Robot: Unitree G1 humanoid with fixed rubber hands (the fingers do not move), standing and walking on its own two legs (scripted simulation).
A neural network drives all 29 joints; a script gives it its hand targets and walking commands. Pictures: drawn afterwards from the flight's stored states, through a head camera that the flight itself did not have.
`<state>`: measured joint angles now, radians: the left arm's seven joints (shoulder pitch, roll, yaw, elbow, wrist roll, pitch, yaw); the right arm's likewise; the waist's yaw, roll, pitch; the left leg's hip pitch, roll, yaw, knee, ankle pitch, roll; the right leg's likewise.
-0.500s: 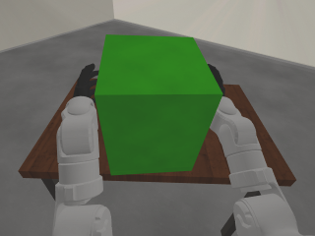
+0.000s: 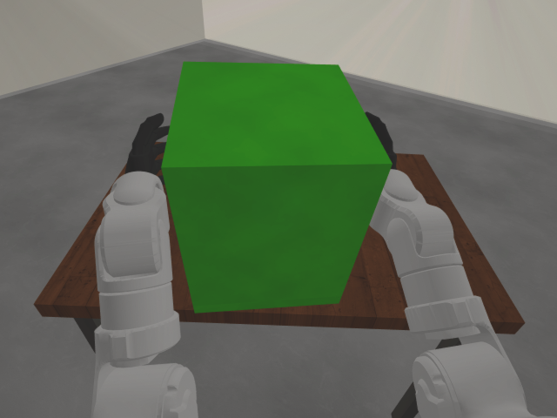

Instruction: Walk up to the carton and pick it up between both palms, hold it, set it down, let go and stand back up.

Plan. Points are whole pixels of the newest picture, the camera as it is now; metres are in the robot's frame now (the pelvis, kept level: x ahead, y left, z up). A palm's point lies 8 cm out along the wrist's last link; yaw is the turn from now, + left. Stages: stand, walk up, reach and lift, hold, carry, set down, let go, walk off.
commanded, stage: hold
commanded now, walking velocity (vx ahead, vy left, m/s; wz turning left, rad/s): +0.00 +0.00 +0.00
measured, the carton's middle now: (266, 189) +0.37 +0.01 +0.20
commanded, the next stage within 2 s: none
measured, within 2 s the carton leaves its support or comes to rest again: neither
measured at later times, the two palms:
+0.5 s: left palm (144, 178) +0.35 +0.15 +0.24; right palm (376, 174) +0.36 -0.14 +0.23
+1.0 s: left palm (144, 179) +0.35 +0.15 +0.23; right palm (376, 176) +0.36 -0.14 +0.22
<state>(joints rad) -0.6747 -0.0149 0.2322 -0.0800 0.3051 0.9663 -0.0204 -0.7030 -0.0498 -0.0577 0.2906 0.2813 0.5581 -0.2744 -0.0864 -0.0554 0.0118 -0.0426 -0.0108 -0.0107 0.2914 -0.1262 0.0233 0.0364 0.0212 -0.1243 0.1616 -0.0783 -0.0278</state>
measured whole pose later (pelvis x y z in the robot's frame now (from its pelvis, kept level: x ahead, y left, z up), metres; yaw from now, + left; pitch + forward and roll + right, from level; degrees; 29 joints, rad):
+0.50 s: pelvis +0.00 +0.00 +0.00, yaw +0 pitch -7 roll -1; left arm -0.66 -0.02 0.23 -0.11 0.31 0.98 -0.02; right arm -0.69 -0.05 -0.05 0.27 0.28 0.56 -0.28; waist -0.09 -0.06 0.02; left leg -0.03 -0.01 -0.01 0.29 -0.13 0.02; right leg 0.05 0.02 -0.12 0.16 -0.08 -0.03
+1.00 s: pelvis +0.00 +0.00 +0.00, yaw +0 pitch -8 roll -1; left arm -0.65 -0.02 0.22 -0.14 0.31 0.98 -0.03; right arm -0.67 -0.05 -0.04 0.25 0.28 0.55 -0.28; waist -0.09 -0.06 0.03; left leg -0.02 -0.01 -0.01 0.29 -0.13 0.02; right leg 0.06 0.02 -0.12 0.16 -0.08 -0.03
